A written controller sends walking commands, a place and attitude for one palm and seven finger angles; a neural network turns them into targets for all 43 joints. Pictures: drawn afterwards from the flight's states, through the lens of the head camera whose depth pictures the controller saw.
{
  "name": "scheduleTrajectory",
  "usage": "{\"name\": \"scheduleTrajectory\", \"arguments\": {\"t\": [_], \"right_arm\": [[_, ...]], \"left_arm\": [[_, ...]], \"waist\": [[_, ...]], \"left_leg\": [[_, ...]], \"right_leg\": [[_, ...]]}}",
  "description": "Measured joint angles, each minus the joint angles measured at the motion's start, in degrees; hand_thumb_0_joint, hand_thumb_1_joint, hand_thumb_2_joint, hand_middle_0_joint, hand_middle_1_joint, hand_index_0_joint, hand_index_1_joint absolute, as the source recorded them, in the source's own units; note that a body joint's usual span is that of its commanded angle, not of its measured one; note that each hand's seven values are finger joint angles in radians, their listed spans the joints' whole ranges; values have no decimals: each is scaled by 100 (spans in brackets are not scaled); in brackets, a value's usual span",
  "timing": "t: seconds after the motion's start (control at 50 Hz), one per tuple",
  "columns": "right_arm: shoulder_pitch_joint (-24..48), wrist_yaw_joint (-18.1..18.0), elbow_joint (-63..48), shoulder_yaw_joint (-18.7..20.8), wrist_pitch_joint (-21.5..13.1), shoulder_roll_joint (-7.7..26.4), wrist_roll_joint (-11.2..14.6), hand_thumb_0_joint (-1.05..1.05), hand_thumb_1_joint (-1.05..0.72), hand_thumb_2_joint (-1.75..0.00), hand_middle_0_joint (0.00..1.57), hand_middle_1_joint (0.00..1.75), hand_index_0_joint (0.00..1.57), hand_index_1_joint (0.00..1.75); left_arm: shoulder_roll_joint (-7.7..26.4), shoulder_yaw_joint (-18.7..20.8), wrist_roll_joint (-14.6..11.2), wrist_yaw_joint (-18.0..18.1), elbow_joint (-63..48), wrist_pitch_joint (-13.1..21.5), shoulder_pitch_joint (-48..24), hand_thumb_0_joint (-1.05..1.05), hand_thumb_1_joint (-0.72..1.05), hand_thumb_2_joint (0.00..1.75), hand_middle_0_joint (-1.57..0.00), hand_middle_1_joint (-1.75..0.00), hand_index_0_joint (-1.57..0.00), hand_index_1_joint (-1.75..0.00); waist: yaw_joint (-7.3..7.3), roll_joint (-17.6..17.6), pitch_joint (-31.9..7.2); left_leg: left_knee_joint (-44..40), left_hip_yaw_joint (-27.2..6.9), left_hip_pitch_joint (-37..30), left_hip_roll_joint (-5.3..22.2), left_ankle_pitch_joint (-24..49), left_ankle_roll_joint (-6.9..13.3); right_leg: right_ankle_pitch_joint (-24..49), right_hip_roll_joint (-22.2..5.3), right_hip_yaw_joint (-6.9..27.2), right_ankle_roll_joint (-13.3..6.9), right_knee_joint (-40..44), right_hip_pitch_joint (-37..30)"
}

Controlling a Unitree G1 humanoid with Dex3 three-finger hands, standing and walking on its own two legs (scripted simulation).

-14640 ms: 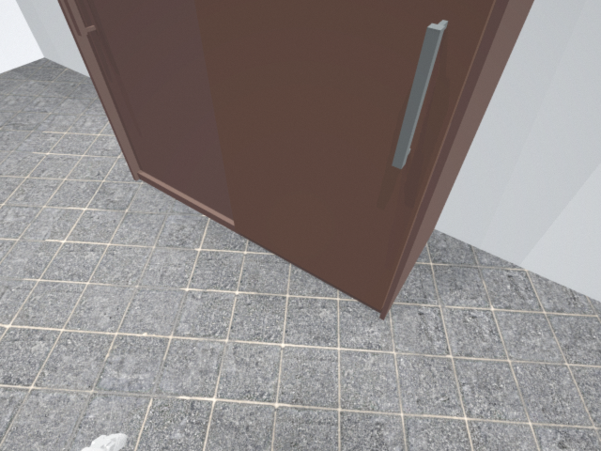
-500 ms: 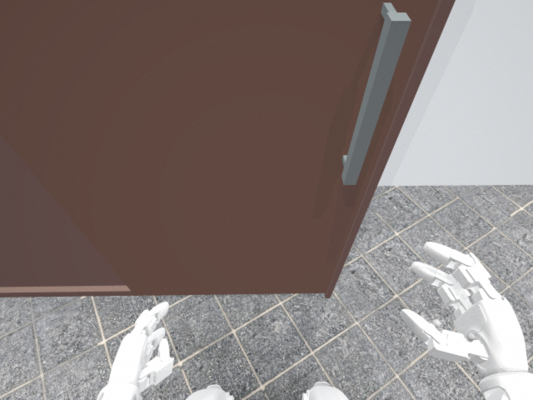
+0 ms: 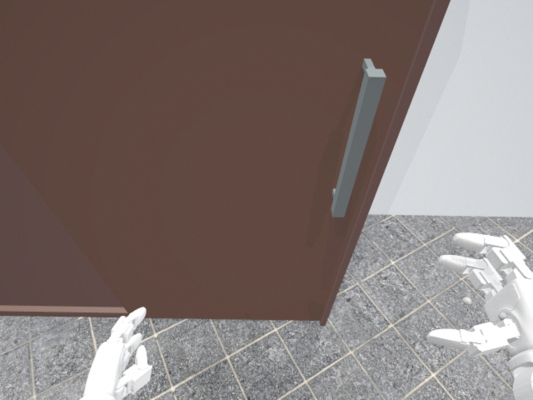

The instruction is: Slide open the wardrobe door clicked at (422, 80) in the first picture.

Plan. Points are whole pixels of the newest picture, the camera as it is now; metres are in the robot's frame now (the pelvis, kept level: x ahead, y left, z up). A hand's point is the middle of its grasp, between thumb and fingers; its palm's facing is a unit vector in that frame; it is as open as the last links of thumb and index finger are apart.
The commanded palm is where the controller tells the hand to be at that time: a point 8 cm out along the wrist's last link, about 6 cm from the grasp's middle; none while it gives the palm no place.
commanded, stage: raise the hand with hooked fingers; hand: right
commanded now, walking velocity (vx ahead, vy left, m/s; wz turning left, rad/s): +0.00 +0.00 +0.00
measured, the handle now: (350, 148) +0.49 -0.12 +0.13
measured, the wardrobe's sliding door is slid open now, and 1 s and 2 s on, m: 0.00 0.00 0.00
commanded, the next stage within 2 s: move the hooked fingers beside the handle in 0.92 s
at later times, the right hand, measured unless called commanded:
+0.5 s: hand (512, 247) +0.28 -0.28 +0.16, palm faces +0.07 +1.00 -0.06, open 14.0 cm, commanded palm +0.24 -0.31 +0.16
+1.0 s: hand (495, 252) +0.28 -0.26 +0.15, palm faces +0.07 +1.00 -0.05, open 14.0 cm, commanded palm +0.24 -0.30 +0.16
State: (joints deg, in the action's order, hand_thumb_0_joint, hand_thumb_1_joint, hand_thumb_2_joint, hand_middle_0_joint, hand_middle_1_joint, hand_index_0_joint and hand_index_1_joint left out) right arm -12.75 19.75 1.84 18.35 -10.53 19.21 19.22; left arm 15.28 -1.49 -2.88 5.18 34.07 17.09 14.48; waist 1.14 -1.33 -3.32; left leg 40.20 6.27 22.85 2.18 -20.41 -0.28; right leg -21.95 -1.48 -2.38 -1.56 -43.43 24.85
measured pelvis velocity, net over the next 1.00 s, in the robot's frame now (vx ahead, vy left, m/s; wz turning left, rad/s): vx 0.00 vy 0.02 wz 0.00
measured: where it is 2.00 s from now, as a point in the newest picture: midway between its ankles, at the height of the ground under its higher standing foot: outside the picture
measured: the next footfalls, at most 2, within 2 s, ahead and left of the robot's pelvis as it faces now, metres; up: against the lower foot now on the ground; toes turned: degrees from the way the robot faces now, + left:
none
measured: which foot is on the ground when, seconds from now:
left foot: down 0.00-1.00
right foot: down 0.00-1.00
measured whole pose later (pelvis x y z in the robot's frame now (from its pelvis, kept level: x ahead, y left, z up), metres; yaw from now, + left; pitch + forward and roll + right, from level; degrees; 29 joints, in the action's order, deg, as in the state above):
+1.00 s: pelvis +0.00 +0.02 +0.02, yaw +0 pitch +0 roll +1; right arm 2.5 26.0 13.9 25.8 0.1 24.8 19.6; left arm 15.1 -3.6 -3.9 6.9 35.4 15.0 14.0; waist 1.7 -2.7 -1.2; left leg 31.5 6.2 14.5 1.2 -16.5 0.8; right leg -17.3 -1.8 -2.5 -0.5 -33.5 15.7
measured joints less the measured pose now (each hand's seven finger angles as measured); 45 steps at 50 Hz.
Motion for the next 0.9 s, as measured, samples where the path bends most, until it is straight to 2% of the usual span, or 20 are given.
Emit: {"name": "scheduleTrajectory", "arguments": {"t": [0.22, 0.4, 0.54, 0.62, 0.76, 0.9], "right_arm": [[851, 350, 505, 361, 704, 294, 31, -1, 47, -32, 30, 117, 30, 118], [1421, 584, 937, 663, 983, 577, 45, -1, 50, -30, 30, 119, 30, 120], [1675, 715, 1235, 797, 1097, 739, 98, -1, 50, -30, 30, 119, 30, 120], [1565, 709, 1170, 779, 1167, 667, 76, -1, 50, -30, 30, 119, 30, 120], [1479, 562, 1091, 773, 1069, 511, 18, -1, 50, -30, 30, 120, 30, 120], [1522, 570, 1137, 744, 1043, 537, -2, -2, 50, -30, 30, 120, 30, 120]], "left_arm": [[-140, -284, -14, 80, -17, -81, -153, 1, 90, 90, -20, -30, -21, -30], [-74, -305, -48, 144, 122, -181, -56, 1, 90, 90, -20, -30, -21, -30], [29, -237, -95, 129, 154, -228, 42, 1, 90, 90, -20, -30, -21, -30], [73, -178, -92, 100, 118, -240, 61, 1, 90, 90, -20, -30, -21, -30], [47, -151, -94, 136, 119, -232, 46, 1, 90, 90, -20, -30, -21, -30], [-3, -195, -97, 176, 132, -209, -8, 1, 90, 90, -20, -30, -21, -30]], "waist": [[143, -67, 118], [119, -84, 213], [49, -93, 189], [19, -105, 192], [30, -77, 222], [53, -106, 234]], "left_leg": [[-471, 35, -515, -3, 193, -1], [-755, 35, -749, -33, 329, 22], [-883, 1, -808, -50, 397, 40], [-881, -34, -791, -63, 405, 50], [-870, -39, -813, -89, 398, 76], [-886, -13, -854, -96, 396, 96]], "right_leg": [[198, 34, 25, 2, 456, -495], [340, 25, 21, 26, 750, -738], [426, 18, -15, 45, 929, -838], [438, 4, -49, 53, 957, -851], [442, -21, -51, 80, 968, -887], [463, -24, -22, 101, 1000, -926]]}}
